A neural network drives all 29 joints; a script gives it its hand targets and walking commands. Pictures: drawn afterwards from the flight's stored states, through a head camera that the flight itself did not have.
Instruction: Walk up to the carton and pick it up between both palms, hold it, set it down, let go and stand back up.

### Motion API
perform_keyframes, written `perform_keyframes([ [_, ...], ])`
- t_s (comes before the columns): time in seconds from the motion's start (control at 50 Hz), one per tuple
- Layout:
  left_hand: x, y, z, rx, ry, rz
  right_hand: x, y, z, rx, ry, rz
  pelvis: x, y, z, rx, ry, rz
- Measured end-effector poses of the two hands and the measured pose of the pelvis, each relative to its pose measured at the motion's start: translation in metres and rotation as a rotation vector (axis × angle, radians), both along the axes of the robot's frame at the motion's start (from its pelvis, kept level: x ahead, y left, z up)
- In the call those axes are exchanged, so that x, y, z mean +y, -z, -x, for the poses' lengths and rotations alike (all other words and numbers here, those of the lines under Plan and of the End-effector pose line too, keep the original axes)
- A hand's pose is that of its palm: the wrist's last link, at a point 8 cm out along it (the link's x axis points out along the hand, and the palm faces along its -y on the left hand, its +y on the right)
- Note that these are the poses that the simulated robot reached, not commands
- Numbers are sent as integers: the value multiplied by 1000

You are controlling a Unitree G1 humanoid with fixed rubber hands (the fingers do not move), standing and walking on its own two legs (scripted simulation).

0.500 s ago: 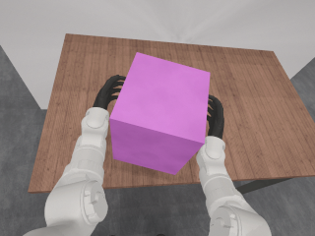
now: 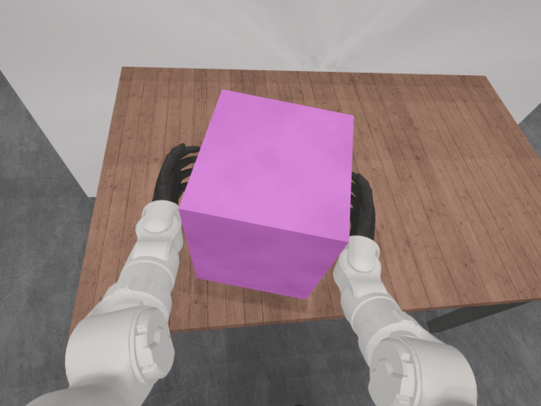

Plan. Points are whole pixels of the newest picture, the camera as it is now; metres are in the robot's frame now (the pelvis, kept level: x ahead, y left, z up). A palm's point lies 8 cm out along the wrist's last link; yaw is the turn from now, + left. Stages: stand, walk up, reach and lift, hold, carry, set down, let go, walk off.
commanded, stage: set down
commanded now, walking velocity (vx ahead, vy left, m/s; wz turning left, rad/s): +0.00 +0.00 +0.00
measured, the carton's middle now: (268, 204) +0.43 -0.01 -0.01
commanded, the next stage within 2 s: none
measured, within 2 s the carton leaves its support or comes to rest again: rests again in 0.06 s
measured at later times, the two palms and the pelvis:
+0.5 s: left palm (154, 250) +0.34 +0.16 +0.00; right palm (366, 290) +0.28 -0.14 +0.00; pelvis -0.06 +0.01 -0.01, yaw +0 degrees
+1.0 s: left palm (145, 276) +0.31 +0.17 -0.01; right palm (368, 312) +0.25 -0.14 -0.01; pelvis -0.05 +0.01 -0.01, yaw +1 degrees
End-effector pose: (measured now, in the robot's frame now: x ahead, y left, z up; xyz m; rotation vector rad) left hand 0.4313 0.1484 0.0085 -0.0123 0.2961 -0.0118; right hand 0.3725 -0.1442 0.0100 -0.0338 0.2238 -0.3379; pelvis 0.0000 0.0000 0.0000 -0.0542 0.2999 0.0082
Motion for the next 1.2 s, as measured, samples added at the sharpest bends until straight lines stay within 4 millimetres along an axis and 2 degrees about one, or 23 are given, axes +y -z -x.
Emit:
perform_keyframes([
  [0.16,7,0,16,-2,9,-6,10,3,22,1,-24,7,5,1,10,-16,0,7],
  [0.34,10,17,62,47,23,-2,5,20,76,50,3,0,8,2,33,-51,-2,11],
  [0.4,11,16,76,45,8,20,3,21,90,59,14,-7,8,3,42,-67,-3,12],
  [0.46,11,9,84,17,0,42,5,16,95,53,10,-7,9,5,51,-86,-4,13],
  [0.58,14,-3,96,-25,-3,47,13,-1,92,45,-15,-11,9,8,63,-120,-8,14],
  [0.66,16,-6,101,-33,-6,46,15,-5,92,52,-19,-7,8,10,67,-131,-10,14],
  [0.78,16,-3,102,-12,0,49,12,3,100,82,-1,-1,8,10,66,-134,-10,14],
  [0.88,18,7,106,21,7,50,9,13,112,93,2,6,8,8,58,-146,-11,13],
  [1.0,25,22,120,60,13,48,8,17,124,63,-4,11,7,6,46,-174,-13,11],
  [1.2,38,24,141,22,14,34,4,21,149,21,5,1,6,4,35,-266,-19,8],
])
